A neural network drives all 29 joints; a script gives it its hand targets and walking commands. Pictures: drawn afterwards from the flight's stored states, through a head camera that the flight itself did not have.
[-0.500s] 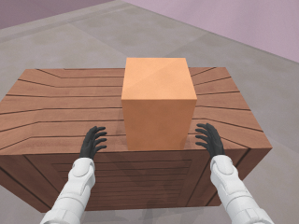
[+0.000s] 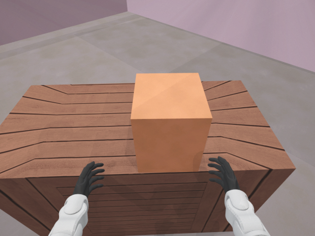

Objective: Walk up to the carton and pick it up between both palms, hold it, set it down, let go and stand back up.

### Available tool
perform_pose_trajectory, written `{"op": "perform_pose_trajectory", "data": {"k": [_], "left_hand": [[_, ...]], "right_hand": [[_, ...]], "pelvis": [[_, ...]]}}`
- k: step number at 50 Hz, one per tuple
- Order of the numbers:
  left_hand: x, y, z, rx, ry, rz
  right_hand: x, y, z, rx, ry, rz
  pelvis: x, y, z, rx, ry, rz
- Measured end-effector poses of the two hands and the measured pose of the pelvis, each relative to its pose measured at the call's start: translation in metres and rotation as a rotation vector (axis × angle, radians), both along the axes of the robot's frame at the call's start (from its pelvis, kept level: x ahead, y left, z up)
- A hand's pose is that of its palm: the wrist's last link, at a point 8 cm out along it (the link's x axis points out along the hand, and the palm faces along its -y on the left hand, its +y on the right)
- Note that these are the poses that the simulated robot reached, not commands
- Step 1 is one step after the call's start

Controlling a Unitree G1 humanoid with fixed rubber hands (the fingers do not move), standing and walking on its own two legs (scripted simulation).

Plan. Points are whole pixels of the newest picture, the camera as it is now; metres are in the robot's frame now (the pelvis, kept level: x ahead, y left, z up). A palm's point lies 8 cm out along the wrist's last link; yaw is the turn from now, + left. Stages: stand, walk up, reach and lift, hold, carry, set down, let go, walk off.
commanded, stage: let go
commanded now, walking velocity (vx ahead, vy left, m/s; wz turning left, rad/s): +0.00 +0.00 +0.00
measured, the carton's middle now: (167, 123) +0.48 +0.00 +0.03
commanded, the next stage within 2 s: stand in 0.68 s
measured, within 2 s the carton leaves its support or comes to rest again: neither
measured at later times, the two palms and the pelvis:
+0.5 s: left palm out of the picture +0.13 +0.23 -0.10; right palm out of the picture +0.17 -0.23 -0.10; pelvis -0.01 -0.01 -0.01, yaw +1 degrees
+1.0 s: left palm out of the picture +0.01 +0.24 -0.14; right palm out of the picture -0.01 -0.28 -0.14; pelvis -0.01 -0.02 -0.02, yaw +0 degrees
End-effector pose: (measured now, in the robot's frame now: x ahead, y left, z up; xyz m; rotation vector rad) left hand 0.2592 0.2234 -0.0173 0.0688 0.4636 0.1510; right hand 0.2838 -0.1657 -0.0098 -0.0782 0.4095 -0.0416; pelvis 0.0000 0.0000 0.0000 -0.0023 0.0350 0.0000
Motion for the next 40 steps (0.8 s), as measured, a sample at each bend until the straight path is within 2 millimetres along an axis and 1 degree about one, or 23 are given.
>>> {"op": "perform_pose_trajectory", "data": {"k": [5, 9, 12, 15, 21, 25, 29, 34, 36, 38, 40], "left_hand": [[-0.03, 0.017, -0.024, 0.016, 0.097, 0.028], [-0.056, 0.028, -0.041, 0.02, 0.157, 0.049], [-0.074, 0.031, -0.053, 0.021, 0.191, 0.054], [-0.091, 0.03, -0.063, 0.018, 0.221, 0.06], [-0.12, 0.017, -0.08, 0.011, 0.27, 0.052], [-0.133, 0.006, -0.086, 0.013, 0.292, 0.038], [-0.141, -0.001, -0.089, 0.024, 0.312, 0.022], [-0.143, -0.005, -0.088, 0.041, 0.318, 0.014], [-0.147, -0.005, -0.092, 0.064, 0.353, -0.009], [-0.159, -0.003, -0.1, 0.086, 0.433, -0.033], [-0.176, 0.001, -0.109, 0.101, 0.52, -0.043]], "right_hand": [[-0.023, -0.008, -0.03, -0.026, 0.11, -0.019], [-0.044, -0.019, -0.051, -0.048, 0.176, -0.046], [-0.06, -0.028, -0.065, -0.063, 0.219, -0.064], [-0.076, -0.037, -0.076, -0.077, 0.253, -0.069], [-0.101, -0.054, -0.088, -0.102, 0.293, -0.067], [-0.113, -0.061, -0.09, -0.114, 0.307, -0.052], [-0.122, -0.066, -0.091, -0.132, 0.325, -0.029], [-0.128, -0.067, -0.091, -0.137, 0.339, -0.01], [-0.133, -0.07, -0.094, -0.156, 0.368, 0.016], [-0.146, -0.077, -0.099, -0.166, 0.424, 0.013], [-0.166, -0.087, -0.107, -0.17, 0.495, -0.017]], "pelvis": [[0.002, -0.002, -0.001, 0.001, 0.009, 0.004], [0.001, -0.003, -0.003, 0.002, 0.02, 0.008], [-0.001, -0.004, -0.005, 0.004, 0.032, 0.01], [-0.003, -0.004, -0.006, 0.004, 0.043, 0.01], [-0.006, -0.005, -0.009, 0.007, 0.05, 0.01], [-0.006, -0.007, -0.011, 0.01, 0.045, 0.01], [-0.006, -0.009, -0.011, 0.013, 0.035, 0.011], [-0.004, -0.013, -0.012, 0.016, 0.02, 0.01], [-0.003, -0.014, -0.014, 0.015, 0.024, 0.006], [-0.003, -0.015, -0.016, 0.015, 0.021, 0.002], [-0.003, -0.016, -0.017, 0.015, 0.014, -0.003]]}}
